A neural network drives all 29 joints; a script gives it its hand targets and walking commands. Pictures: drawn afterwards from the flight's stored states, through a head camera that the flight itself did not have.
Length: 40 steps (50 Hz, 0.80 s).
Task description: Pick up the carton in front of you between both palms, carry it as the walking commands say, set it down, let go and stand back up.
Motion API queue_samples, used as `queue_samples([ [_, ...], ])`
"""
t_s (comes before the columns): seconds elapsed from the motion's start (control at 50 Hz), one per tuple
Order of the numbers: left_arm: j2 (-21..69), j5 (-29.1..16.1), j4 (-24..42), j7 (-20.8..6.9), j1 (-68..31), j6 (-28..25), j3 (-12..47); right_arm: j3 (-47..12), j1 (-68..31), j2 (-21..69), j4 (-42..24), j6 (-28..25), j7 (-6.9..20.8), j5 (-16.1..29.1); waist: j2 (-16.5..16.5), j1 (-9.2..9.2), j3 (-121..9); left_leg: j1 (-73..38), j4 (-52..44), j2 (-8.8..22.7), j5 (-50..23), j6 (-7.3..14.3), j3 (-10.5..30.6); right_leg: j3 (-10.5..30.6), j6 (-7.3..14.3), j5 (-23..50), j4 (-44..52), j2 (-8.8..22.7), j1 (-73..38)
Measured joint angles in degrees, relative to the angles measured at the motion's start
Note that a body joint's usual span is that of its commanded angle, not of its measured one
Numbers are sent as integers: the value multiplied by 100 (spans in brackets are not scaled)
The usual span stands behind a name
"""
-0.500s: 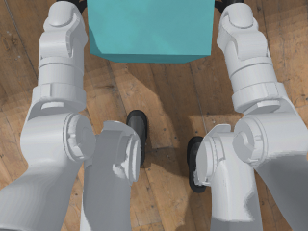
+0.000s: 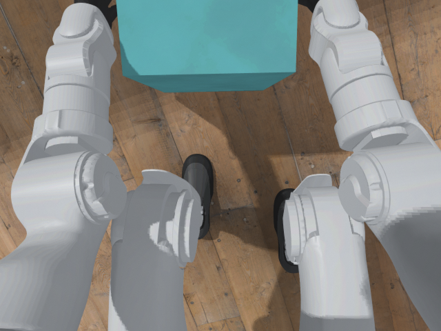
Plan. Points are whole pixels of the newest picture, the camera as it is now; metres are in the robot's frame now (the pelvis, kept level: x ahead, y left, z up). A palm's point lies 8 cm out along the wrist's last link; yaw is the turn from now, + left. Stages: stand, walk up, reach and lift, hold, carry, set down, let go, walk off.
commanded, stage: set down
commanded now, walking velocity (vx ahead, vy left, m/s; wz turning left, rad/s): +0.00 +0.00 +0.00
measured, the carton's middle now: (210, 20) +0.54 +0.10 -0.24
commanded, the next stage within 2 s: let go in 1.86 s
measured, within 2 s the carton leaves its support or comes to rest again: rests again in 0.22 s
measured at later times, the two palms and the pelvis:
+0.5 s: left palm (92, 15) +0.52 +0.25 -0.17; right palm out of the picture +0.55 -0.06 -0.18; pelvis +0.00 +0.00 -0.01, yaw +1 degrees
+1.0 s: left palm (60, 8) +0.52 +0.28 -0.13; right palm out of the picture +0.58 -0.09 -0.13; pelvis +0.00 +0.00 +0.01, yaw +1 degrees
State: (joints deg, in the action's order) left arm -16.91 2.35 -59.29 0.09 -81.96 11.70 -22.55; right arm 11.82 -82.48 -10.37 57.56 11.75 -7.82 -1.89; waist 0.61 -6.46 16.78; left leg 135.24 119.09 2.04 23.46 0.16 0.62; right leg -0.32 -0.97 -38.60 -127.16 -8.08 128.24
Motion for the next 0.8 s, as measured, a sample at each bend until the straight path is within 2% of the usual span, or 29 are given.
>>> queue_samples([
  [0.38, -314, -52, -276, -283, -47, -209, -191, 481, -226, 194, -57, -109, 572, -581, -80, 148, 404, -154, 139, -31, 49, 14, -49, 34, -3, -111, -171, 36, -188],
  [0.48, -315, -36, -339, -296, -89, -252, -235, 557, -231, 205, -97, -144, 629, -729, -114, 149, 487, -194, 160, -44, 41, -6, -50, 32, 3, -117, -209, 48, -226],
  [0.56, -332, -107, -549, -301, -172, -444, -279, 400, -267, 114, -3, -266, 606, -697, -126, 133, 630, -267, 186, -45, 28, -36, -40, 23, -2, -104, -245, 47, -291],
  [0.62, -399, -299, -879, -93, -273, -702, -87, 5, -353, -160, 244, -389, 398, -406, -124, 130, 836, -364, 182, -41, 17, -45, -52, 37, -13, -94, -253, 45, -375],
  [0.68, -542, -681, -1104, 160, -315, -933, 169, -443, -407, -570, 438, -478, 205, 167, -119, 155, 1003, -425, 171, -31, 16, -15, -72, 56, -33, -91, -241, 40, -436],
  [0.8, -718, -1157, -1097, 313, -207, -1141, 617, -1146, -362, -1133, 400, -550, 190, 1156, 1, 187, 980, -402, 200, 22, 77, 55, -84, 71, -76, -120, -222, 0, -424],
])
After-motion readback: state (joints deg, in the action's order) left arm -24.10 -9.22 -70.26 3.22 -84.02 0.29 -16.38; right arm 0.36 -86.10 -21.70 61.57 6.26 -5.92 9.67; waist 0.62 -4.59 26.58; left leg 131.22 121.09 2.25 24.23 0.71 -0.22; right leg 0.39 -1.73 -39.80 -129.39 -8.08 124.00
